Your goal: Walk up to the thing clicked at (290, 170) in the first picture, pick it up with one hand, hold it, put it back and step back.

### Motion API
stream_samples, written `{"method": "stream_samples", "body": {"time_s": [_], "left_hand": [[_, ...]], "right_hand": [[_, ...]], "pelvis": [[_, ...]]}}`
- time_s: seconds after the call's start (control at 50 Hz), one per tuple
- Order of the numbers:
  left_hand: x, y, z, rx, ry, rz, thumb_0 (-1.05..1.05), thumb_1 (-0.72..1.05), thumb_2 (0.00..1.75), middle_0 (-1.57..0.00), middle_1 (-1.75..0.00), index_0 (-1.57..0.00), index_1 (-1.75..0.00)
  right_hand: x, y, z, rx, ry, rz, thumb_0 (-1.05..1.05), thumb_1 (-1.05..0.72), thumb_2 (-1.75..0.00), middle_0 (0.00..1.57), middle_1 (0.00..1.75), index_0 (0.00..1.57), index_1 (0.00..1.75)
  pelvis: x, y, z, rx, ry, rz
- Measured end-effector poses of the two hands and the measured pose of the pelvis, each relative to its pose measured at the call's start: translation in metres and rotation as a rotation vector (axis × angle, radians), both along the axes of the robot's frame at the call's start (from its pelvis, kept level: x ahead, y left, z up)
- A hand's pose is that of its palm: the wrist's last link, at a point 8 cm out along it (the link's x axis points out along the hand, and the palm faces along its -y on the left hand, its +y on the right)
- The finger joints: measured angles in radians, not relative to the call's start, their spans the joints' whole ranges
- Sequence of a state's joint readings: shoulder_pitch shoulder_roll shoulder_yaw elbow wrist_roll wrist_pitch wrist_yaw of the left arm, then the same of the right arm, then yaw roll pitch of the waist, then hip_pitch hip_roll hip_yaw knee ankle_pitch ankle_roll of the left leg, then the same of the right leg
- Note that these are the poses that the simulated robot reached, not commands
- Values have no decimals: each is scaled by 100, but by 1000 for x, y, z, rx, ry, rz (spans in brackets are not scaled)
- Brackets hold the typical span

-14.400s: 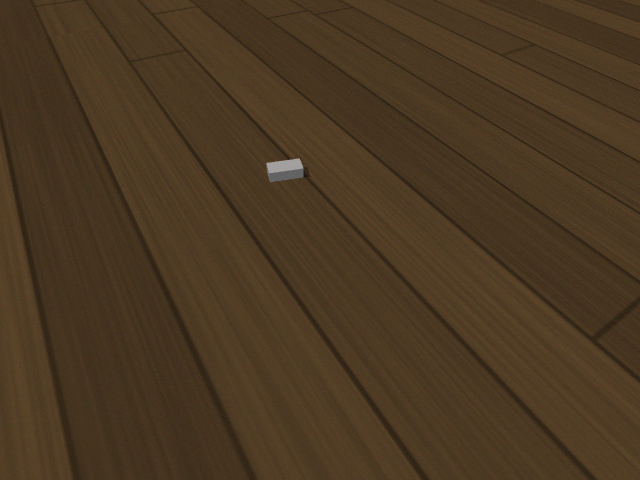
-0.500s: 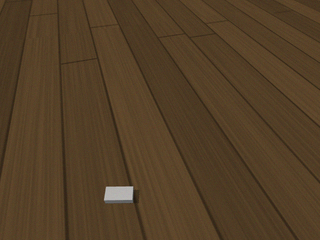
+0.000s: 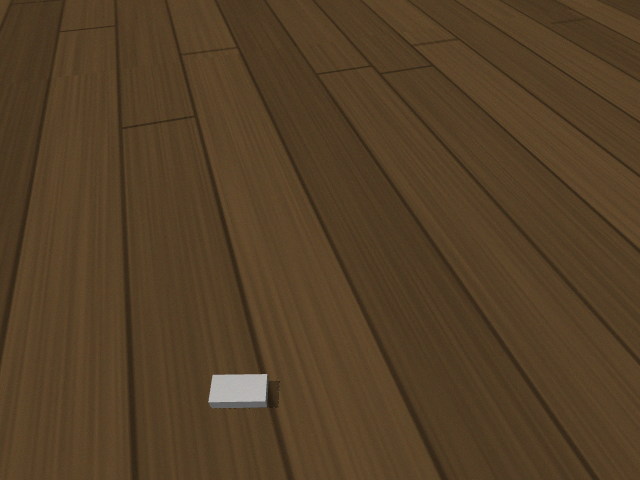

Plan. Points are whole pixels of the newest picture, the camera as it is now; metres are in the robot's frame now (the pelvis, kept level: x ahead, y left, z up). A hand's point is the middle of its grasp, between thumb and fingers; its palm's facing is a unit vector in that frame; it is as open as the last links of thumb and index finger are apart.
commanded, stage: stand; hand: left
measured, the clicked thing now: (239, 391) +0.48 +0.24 -0.76
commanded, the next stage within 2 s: walk up in 0.24 s
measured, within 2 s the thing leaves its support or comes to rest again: neither
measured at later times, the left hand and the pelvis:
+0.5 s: hand out of the picture +0.07 +0.29 -0.17, palm faces +0.01 -0.94 -0.33, open 7.4 cm; pelvis +0.05 +0.02 -0.01, yaw +0 degrees
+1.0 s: hand (173, 389) +0.28 +0.24 -0.16, palm faces -0.03 -0.94 -0.34, open 7.4 cm; pelvis +0.13 +0.00 -0.03, yaw +1 degrees
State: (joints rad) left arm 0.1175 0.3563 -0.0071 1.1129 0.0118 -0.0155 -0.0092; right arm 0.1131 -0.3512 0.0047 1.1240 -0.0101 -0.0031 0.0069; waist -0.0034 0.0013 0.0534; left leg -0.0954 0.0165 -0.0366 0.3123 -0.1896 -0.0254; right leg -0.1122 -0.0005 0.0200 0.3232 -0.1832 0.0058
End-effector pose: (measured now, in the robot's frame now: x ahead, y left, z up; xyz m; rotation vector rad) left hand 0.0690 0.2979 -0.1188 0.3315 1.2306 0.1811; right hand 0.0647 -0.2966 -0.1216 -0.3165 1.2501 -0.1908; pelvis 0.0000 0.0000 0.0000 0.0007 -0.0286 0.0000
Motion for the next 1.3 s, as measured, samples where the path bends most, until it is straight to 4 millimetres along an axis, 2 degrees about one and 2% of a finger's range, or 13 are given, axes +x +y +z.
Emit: {"method": "stream_samples", "body": {"time_s": [0.28, 0.42, 0.52, 0.56, 0.62, 0.72, 0.84, 0.92, 1.0, 1.08, 1.16, 1.22, 1.3], "left_hand": [[2, 2, 0, -4, -7, 10, 0, 91, 90, -20, -30, -21, -30], [-1, 19, -8, -10, -20, 56, 0, 90, 90, -21, -30, -21, -30], [2, 38, -17, -12, 55, 66, 0, 90, 90, -20, -30, -21, -30], [14, 41, -17, -8, 74, 59, 1, 91, 90, -20, -30, -21, -30], [42, 40, -13, -13, 39, 39, 1, 91, 90, -20, -30, -20, -30], [99, 31, -14, -11, -16, -15, 1, 91, 90, -20, -30, -20, -29], [162, 6, -22, 13, -80, -42, 0, 91, 90, -20, -30, -20, -29], [186, -11, -12, -3, -144, -50, 0, 91, 90, -20, -30, -21, -30], [202, -17, -6, -13, -196, -60, 0, 90, 90, -21, -30, -21, -30], [205, -10, -7, -13, -230, -67, 0, 90, 90, -21, -30, -21, -30], [195, 10, -18, -14, -246, -55, 0, 90, 90, -21, -30, -21, -30], [180, 27, -33, -20, -231, -30, 0, 90, 90, -21, -30, -21, -30], [142, 40, -37, -24, -123, -8, 0, 91, 90, -20, -30, -21, -30]], "right_hand": [[4, -2, 0, 2, -12, 2, 1, -90, -90, 20, 30, 21, 30], [14, -9, 0, -39, -16, 16, 1, -90, -90, 20, 30, 21, 30], [30, 3, 8, -64, -44, 11, 1, -90, -90, 20, 30, 21, 30], [31, 7, 13, -66, -47, 1, 1, -90, -90, 20, 30, 21, 30], [29, 8, 18, -74, -8, -11, 1, -90, -90, 20, 30, 21, 30], [36, 2, 9, -80, 53, -36, 1, -90, -90, 20, 30, 21, 30], [76, -11, -26, -46, 41, -83, 1, -90, -90, 20, 30, 21, 30], [108, -3, -28, -20, 5, -44, 1, -90, -90, 20, 30, 21, 30], [124, -1, -24, -17, -21, -3, 1, -90, -90, 20, 30, 21, 30], [125, -2, -21, -51, -24, 18, 1, -90, -90, 20, 30, 21, 30], [112, -2, -16, -102, -17, 36, 1, -90, -90, 20, 30, 21, 30], [92, 2, -10, -140, -9, 37, 1, -90, -90, 20, 30, 21, 30], [68, 7, 7, -158, 7, 22, 1, -90, -90, 20, 30, 21, 30]], "pelvis": [[5, -1, -2, -1, -3, 0], [30, 8, -12, -21, -7, 15], [53, 22, -14, 5, -3, -8], [62, 24, -11, -12, -7, 4], [74, 23, -8, -20, -16, 10], [97, 17, -13, -1, -33, 0], [126, 4, -33, -8, -62, -7], [129, 0, -28, 10, -63, -2], [127, 2, -26, 9, -47, 12], [121, 8, -30, -1, -39, 24], [109, 17, -39, -11, -35, 43], [97, 26, -46, 14, -43, 35], [86, 32, -34, -33, -37, 38]]}}
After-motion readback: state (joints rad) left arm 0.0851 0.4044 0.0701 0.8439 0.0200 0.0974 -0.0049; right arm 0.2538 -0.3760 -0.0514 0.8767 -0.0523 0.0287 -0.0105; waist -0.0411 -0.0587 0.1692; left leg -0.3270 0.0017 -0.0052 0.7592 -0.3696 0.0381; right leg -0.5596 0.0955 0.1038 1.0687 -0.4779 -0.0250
